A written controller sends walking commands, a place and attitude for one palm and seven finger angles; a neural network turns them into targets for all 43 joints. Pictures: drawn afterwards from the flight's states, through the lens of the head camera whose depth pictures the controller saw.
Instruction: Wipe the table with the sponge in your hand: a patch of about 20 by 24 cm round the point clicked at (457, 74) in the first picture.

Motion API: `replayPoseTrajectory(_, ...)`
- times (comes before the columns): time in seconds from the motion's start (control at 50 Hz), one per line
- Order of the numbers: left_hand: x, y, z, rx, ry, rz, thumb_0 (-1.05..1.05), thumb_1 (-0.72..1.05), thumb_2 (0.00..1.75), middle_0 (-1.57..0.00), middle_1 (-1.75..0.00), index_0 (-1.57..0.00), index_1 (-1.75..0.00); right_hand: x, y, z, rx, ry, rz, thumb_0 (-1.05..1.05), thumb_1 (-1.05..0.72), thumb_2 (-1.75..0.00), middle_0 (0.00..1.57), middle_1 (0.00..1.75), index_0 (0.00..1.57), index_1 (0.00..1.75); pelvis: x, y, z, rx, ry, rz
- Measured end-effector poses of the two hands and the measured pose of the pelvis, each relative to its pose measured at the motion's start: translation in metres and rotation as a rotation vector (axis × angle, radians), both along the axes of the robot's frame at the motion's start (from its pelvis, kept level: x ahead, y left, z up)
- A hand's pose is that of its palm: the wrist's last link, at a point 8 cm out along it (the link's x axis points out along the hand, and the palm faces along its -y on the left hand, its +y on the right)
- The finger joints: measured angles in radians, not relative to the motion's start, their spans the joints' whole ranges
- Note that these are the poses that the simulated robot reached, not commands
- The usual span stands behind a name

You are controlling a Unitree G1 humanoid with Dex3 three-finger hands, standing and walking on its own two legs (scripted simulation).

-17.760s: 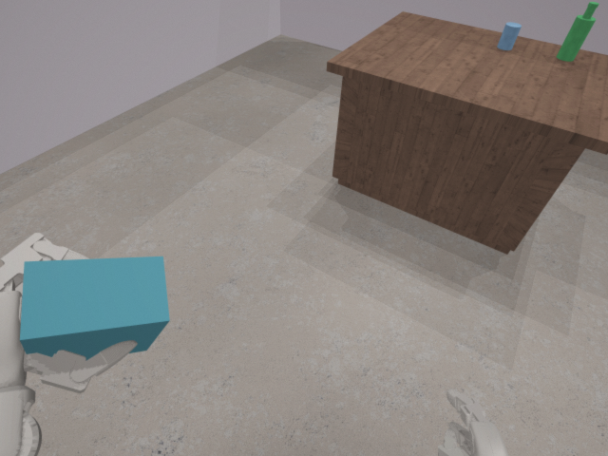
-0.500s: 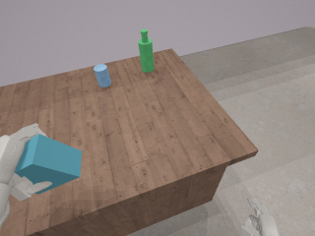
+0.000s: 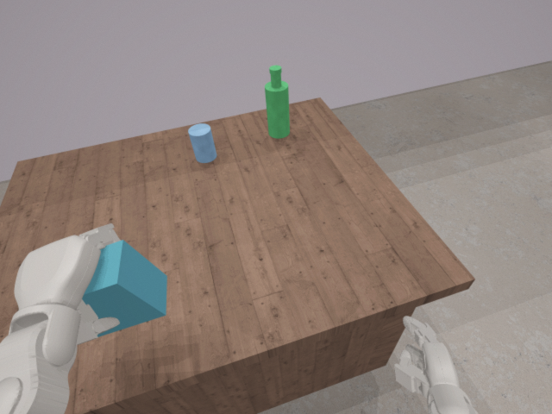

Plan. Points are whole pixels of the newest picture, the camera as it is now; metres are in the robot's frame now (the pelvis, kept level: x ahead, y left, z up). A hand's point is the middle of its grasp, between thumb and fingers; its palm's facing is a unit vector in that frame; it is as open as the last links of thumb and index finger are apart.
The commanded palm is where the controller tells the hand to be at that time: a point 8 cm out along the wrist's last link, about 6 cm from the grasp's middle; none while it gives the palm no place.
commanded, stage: turn the palm down, sponge in hand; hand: left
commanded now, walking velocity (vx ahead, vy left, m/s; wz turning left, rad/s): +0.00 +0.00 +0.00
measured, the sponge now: (108, 298) +0.22 +0.28 +0.07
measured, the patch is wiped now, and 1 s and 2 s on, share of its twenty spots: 0.00 0.00 0.00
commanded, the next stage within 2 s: move the sponge above the wiping area in 0.74 s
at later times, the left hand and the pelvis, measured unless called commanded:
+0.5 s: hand (105, 280) +0.23 +0.28 +0.10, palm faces +0.05 -0.09 -0.99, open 10.0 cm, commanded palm +0.20 +0.26 +0.16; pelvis +0.01 -0.02 +0.01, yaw +0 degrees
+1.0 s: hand (101, 287) +0.23 +0.28 +0.09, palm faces +0.04 -0.09 -1.00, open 10.0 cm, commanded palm +0.20 +0.26 +0.15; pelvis +0.00 -0.01 +0.01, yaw +0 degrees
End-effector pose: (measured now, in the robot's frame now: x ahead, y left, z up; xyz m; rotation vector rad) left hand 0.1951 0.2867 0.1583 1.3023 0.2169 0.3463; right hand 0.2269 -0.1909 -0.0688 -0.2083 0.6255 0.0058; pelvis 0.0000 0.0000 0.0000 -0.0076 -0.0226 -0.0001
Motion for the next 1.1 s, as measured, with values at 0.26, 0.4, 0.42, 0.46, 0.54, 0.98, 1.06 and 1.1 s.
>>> replayPoseTrajectory(0.26, 0.013, -0.005, -0.005, 0.089, 0.078, 0.072, -0.01, -0.49, 1.03, -0.72, -1.34, -0.75, -1.34, 0.015, -0.009, 0.0, 0.006, 0.02, 0.023, 0.02, -0.91, -0.9, 0.2, 0.3, 0.2, 0.3, 0.005, -0.007, 0.004, 0.005, -0.008, 0.002)
replayPoseTrajectory(0.4, 0.018, -0.013, -0.006, 0.134, 0.1, 0.084, -0.01, -0.49, 1.03, -0.72, -1.34, -0.75, -1.34, 0.02, -0.018, 0.0, 0.012, 0.021, 0.021, 0.02, -0.91, -0.9, 0.2, 0.3, 0.2, 0.3, 0.007, -0.012, 0.005, 0.008, -0.011, 0.0)
replayPoseTrajectory(0.42, 0.018, -0.013, -0.006, 0.133, 0.098, 0.088, -0.01, -0.49, 1.03, -0.72, -1.34, -0.75, -1.34, 0.021, -0.019, 0.0, 0.013, 0.019, 0.02, 0.02, -0.91, -0.9, 0.2, 0.3, 0.2, 0.3, 0.008, -0.013, 0.005, 0.008, -0.011, 0.0)
replayPoseTrajectory(0.46, 0.019, -0.014, -0.005, 0.131, 0.097, 0.092, -0.01, -0.49, 1.03, -0.72, -1.34, -0.75, -1.34, 0.022, -0.021, 0.001, 0.015, 0.017, 0.019, 0.02, -0.91, -0.9, 0.2, 0.3, 0.2, 0.3, 0.008, -0.014, 0.006, 0.009, -0.013, -0.001)
replayPoseTrajectory(0.54, 0.018, -0.017, -0.004, 0.128, 0.096, 0.094, -0.01, -0.49, 1.03, -0.72, -1.34, -0.75, -1.34, 0.024, -0.023, 0.003, 0.018, 0.005, 0.016, 0.02, -0.91, -0.9, 0.2, 0.3, 0.2, 0.3, 0.008, -0.016, 0.006, 0.01, -0.015, 0.001)
replayPoseTrajectory(0.98, 0.01, -0.011, -0.009, 0.133, 0.104, 0.1, -0.01, -0.49, 1.03, -0.72, -1.34, -0.75, -1.34, 0.012, -0.016, 0.004, 0.021, 0.001, 0.016, 0.02, -0.91, -0.9, 0.2, 0.3, 0.2, 0.3, -0.004, -0.013, 0.006, 0.009, -0.034, 0.001)
replayPoseTrajectory(1.06, 0.015, -0.013, -0.015, 0.125, 0.12, 0.083, -0.01, -0.49, 1.03, -0.72, -1.34, -0.75, -1.34, 0.008, -0.013, 0.002, 0.021, 0.003, 0.015, 0.02, -0.91, -0.9, 0.2, 0.3, 0.2, 0.3, -0.006, -0.012, 0.006, 0.009, -0.033, 0.003)
replayPoseTrajectory(1.1, 0.017, -0.016, -0.017, 0.126, 0.119, 0.067, -0.01, -0.49, 1.03, -0.72, -1.34, -0.75, -1.34, 0.006, -0.012, 0.002, 0.021, 0.004, 0.012, 0.02, -0.91, -0.9, 0.2, 0.3, 0.2, 0.3, -0.007, -0.011, 0.006, 0.009, -0.031, 0.0)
